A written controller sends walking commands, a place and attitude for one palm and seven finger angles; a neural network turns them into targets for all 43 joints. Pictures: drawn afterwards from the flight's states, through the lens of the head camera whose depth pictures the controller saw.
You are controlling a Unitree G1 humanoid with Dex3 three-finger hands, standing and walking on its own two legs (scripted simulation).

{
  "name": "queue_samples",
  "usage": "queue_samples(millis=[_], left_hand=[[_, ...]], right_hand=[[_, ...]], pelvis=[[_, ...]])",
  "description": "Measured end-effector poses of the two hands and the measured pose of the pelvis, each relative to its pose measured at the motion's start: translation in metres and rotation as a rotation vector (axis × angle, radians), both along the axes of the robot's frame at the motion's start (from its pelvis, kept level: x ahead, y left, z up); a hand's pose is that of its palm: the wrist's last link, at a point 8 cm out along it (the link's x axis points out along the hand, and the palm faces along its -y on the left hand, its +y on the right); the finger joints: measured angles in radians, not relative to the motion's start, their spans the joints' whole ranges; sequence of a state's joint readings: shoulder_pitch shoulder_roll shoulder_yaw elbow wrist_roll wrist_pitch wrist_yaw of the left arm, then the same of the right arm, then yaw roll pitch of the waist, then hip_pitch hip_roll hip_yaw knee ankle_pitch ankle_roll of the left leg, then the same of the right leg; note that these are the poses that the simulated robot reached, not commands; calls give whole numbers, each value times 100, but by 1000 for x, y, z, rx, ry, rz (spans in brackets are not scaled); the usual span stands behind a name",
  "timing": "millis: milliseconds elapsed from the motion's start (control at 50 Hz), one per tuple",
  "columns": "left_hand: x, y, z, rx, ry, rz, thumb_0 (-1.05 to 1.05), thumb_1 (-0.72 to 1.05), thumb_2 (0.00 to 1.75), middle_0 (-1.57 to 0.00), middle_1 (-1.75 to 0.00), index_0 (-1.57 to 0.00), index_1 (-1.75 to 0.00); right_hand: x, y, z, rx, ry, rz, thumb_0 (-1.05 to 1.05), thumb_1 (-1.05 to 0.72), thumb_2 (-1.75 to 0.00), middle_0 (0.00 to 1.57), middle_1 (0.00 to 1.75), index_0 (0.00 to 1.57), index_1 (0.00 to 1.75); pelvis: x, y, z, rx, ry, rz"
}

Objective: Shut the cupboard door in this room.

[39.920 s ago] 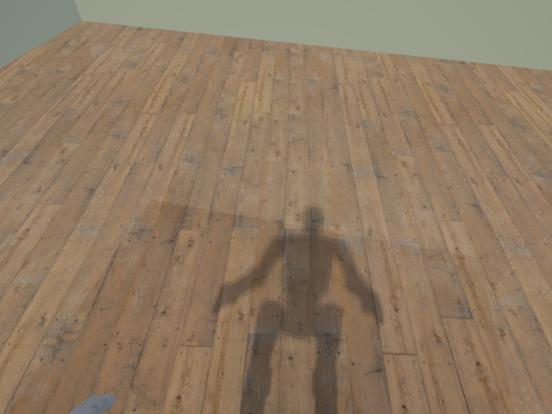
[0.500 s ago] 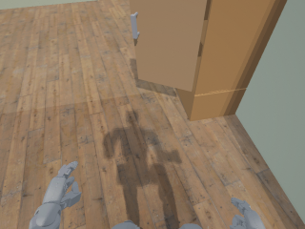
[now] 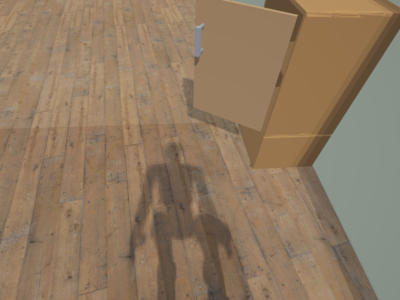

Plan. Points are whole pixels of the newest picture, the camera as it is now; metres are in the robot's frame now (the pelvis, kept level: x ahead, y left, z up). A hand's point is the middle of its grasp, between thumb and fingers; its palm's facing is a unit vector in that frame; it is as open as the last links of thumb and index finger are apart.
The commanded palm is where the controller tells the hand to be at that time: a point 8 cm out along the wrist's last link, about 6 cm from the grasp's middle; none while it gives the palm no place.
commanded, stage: let the arm hang, fingers relaxed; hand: left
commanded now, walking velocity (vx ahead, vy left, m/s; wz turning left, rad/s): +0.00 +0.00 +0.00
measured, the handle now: (200, 40) +1.15 +0.08 -0.03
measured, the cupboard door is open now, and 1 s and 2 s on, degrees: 58 58 58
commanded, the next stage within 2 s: look to check the result in 0.44 s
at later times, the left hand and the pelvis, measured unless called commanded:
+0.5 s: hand out of the picture -0.03 +0.17 -0.18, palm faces +0.01 -0.99 -0.17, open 7.4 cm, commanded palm none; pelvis -0.01 +0.01 +0.00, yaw -1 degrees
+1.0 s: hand out of the picture -0.02 +0.15 -0.18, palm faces +0.00 -0.99 -0.15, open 7.4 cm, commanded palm none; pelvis -0.01 +0.00 +0.00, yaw -2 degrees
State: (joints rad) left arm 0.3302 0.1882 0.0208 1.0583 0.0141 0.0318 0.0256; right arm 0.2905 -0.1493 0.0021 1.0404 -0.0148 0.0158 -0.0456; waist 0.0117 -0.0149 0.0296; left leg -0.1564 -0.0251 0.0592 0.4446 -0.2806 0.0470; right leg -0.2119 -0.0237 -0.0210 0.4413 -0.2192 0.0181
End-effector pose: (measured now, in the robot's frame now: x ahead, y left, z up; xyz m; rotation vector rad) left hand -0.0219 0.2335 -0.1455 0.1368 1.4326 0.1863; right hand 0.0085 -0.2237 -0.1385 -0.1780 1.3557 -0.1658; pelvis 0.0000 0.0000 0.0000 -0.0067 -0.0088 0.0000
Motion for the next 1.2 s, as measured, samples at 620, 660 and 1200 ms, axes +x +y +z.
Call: queue_samples(millis=[620, 660, 1200], left_hand=[[-19, -22, -1, -52, 55, -29, 1, 90, 90, -19, -30, -20, -30], [-19, -25, -2, -57, 56, -30, 1, 90, 90, -19, -30, -20, -30], [8, -31, 0, -40, 10, -43, 1, 90, 90, -19, -30, -20, -30]], right_hand=[[-74, 31, -6, 75, 137, -92, 0, -91, -90, 20, 30, 20, 30], [-74, 31, -6, 74, 135, -94, 0, -91, -90, 20, 30, 20, 30], [-51, 16, -7, 70, 99, -88, 0, -91, -90, 20, 30, 20, 30]], pelvis=[[-10, 5, 3, 6, -28, -29], [-10, 5, 3, 7, -27, -29], [-2, -6, 3, 7, -14, -26]])
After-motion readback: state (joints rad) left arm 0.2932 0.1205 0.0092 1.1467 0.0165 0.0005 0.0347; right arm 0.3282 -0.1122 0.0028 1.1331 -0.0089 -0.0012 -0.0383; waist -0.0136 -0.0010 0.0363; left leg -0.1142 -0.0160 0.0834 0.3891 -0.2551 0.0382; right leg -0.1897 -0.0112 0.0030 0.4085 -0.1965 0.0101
